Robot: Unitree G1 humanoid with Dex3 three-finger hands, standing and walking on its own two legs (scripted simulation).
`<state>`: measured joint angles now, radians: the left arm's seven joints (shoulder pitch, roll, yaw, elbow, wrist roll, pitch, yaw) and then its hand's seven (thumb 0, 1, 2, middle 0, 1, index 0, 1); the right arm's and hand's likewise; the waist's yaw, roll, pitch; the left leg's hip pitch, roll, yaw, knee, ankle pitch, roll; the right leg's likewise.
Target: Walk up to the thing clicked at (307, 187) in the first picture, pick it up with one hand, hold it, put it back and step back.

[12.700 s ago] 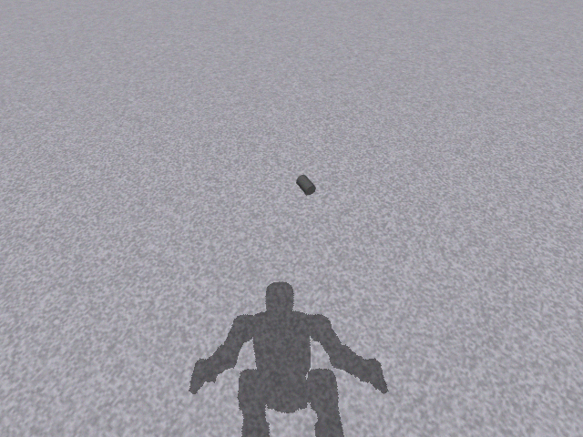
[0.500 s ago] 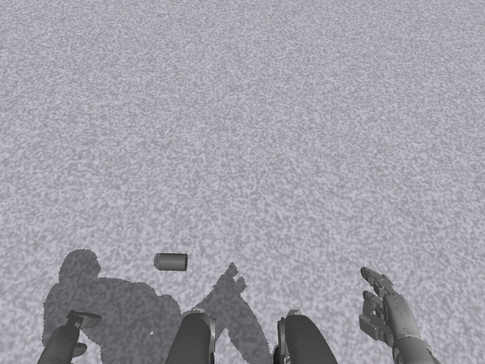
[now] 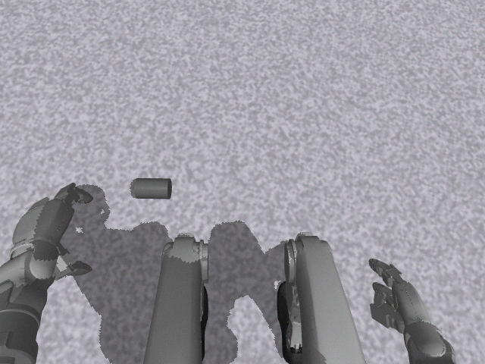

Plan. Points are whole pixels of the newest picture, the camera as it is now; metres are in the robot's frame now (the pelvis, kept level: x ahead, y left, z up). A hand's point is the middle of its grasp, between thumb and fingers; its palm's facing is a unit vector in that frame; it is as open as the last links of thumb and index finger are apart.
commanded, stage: rise first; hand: left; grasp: from above
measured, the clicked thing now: (153, 188) +0.48 +0.26 -0.43
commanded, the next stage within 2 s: approach in 1.38 s
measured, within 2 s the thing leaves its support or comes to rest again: neither
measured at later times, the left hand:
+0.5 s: hand (97, 213) +0.37 +0.33 -0.24, palm faces -0.46 -0.13 -0.88, open 13.1 cm
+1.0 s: hand (109, 202) +0.40 +0.32 -0.28, palm faces -0.47 -0.03 -0.88, open 12.4 cm
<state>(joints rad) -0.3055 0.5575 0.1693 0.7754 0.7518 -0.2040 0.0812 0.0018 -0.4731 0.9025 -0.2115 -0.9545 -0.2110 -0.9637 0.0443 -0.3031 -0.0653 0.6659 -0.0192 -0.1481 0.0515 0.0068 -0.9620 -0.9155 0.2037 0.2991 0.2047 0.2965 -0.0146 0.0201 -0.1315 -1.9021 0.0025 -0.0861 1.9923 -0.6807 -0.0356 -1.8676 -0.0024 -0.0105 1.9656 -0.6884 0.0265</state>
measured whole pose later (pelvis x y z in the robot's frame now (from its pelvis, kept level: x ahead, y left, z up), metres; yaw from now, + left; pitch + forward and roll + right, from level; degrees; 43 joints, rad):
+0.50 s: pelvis -0.02 +0.01 -0.09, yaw -3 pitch +32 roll -7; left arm -0.65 0.72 0.17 1.17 1.15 -0.39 0.28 0.00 -0.33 0.87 -0.28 -0.76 -0.26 -0.78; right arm 0.12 -0.28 -0.02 0.76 -0.09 -0.03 0.11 0.00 -0.90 -0.90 0.20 0.30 0.21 0.30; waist -0.10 -0.01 -0.09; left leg -2.20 -0.02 -0.13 2.29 -0.66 -0.02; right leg -2.12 0.01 -0.04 2.22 -0.66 0.05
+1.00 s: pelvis -0.01 +0.01 -0.12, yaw -4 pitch +33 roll -8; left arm -0.76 0.76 0.16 1.30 1.31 -0.39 0.38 0.00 -0.22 0.75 -0.37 -0.66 -0.36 -0.68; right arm 0.08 -0.26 -0.01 0.78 -0.14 -0.01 0.13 0.00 -0.91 -0.90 0.20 0.30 0.21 0.30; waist -0.14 -0.02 -0.07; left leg -2.28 -0.02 -0.14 2.39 -0.69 -0.02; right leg -2.20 0.02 -0.04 2.31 -0.70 0.06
